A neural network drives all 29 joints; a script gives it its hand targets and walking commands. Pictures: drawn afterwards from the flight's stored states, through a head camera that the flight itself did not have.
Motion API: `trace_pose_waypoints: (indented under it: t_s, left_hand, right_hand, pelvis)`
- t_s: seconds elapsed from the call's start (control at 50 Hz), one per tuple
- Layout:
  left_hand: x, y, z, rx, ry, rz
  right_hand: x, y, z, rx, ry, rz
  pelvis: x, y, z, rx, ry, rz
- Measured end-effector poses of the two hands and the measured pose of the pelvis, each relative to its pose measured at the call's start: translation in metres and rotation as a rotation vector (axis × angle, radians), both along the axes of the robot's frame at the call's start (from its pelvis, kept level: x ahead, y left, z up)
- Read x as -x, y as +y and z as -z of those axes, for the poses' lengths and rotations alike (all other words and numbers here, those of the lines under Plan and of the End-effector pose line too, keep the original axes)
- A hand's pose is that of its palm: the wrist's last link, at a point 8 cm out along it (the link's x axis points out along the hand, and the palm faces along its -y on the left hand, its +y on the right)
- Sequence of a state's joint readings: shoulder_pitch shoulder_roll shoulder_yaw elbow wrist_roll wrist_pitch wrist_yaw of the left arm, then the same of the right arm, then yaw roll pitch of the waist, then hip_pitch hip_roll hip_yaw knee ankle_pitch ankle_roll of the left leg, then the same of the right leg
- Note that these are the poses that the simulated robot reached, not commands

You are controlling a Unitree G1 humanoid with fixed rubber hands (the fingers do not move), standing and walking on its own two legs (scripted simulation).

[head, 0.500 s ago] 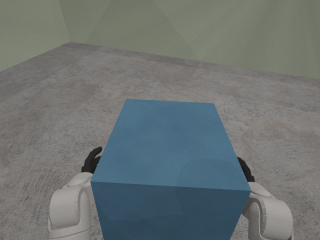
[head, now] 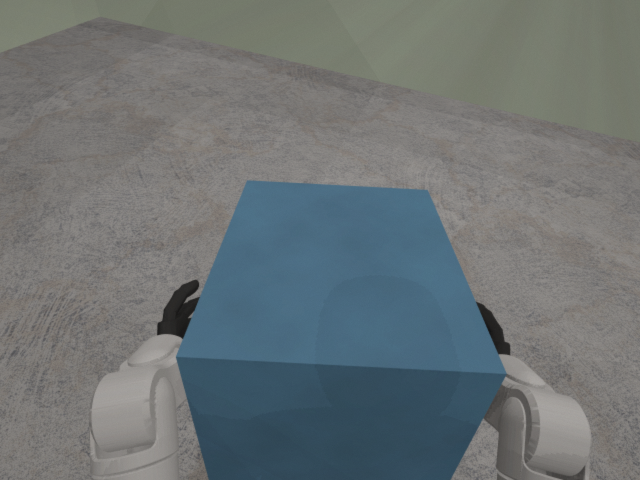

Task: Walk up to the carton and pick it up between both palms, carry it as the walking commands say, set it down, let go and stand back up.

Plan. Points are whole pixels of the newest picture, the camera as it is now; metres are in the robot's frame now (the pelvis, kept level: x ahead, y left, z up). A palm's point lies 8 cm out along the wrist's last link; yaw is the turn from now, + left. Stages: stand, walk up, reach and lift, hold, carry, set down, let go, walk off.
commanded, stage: carry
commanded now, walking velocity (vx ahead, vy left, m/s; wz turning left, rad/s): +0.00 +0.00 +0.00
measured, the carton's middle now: (330, 336) +0.30 +0.00 +0.03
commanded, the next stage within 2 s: none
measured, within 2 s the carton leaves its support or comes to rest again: neither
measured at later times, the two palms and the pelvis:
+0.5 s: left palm (168, 323) +0.30 +0.20 +0.05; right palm (447, 343) +0.28 -0.15 +0.06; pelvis +0.04 +0.03 +0.00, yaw +0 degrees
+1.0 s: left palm (168, 321) +0.30 +0.20 +0.04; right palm (443, 336) +0.29 -0.15 +0.05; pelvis +0.05 +0.02 -0.01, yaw +0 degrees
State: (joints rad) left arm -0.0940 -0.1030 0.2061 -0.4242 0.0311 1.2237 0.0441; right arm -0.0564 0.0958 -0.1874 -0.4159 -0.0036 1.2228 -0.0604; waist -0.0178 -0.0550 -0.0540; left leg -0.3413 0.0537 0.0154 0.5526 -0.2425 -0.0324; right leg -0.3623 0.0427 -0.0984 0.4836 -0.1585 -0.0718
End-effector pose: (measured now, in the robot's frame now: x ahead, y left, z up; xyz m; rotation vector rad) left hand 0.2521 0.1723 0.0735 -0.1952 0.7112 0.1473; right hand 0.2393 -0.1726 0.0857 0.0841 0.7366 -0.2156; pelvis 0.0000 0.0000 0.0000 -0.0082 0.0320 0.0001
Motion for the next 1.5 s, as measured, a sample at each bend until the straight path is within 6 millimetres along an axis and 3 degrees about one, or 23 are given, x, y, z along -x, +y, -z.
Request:
trace_pose_waypoints:
  t_s: [0.18, 0.46, 0.64, 1.08, 1.5]
  left_hand:
    - [-0.012, 0.016, 0.000, -0.012, 0.013, -0.014]
    - [-0.041, 0.027, 0.026, -0.008, 0.028, 0.015]
    - [-0.050, 0.030, 0.021, -0.018, -0.013, 0.013]
    - [-0.048, 0.027, 0.029, -0.035, -0.019, 0.003]
    - [-0.038, 0.019, 0.026, -0.044, -0.023, 0.010]
  right_hand:
    - [-0.016, 0.016, 0.005, -0.002, 0.014, -0.023]
    - [-0.041, 0.026, 0.025, 0.026, 0.031, -0.019]
    - [-0.048, 0.029, 0.026, 0.011, -0.011, -0.015]
    - [-0.056, 0.026, 0.034, 0.013, -0.016, -0.044]
    - [-0.044, 0.017, 0.032, 0.011, -0.021, -0.043]
  pelvis:
    - [-0.019, 0.013, 0.000, 0.002, -0.006, -0.001]
    - [-0.043, 0.024, 0.003, 0.001, -0.020, 0.001]
    - [-0.050, 0.029, 0.005, 0.002, -0.021, 0.001]
    - [-0.051, 0.021, 0.005, 0.001, -0.027, -0.005]
    - [-0.041, 0.014, 0.003, -0.002, -0.032, -0.007]
